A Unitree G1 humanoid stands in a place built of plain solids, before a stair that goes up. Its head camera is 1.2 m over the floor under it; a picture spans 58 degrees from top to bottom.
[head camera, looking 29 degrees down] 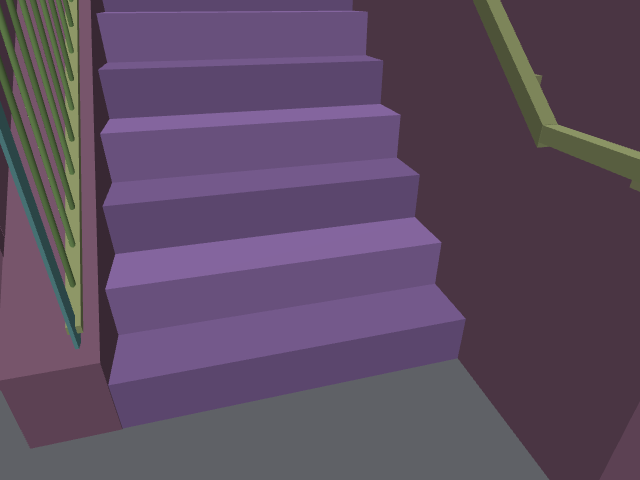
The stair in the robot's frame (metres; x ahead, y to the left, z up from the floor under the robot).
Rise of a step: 0.19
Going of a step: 0.23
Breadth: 1.20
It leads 15 degrees to the left of straight ahead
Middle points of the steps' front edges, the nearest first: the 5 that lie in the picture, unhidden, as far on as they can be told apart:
1.07 0.05 0.19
1.30 0.11 0.38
1.52 0.17 0.58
1.74 0.23 0.77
1.96 0.29 0.96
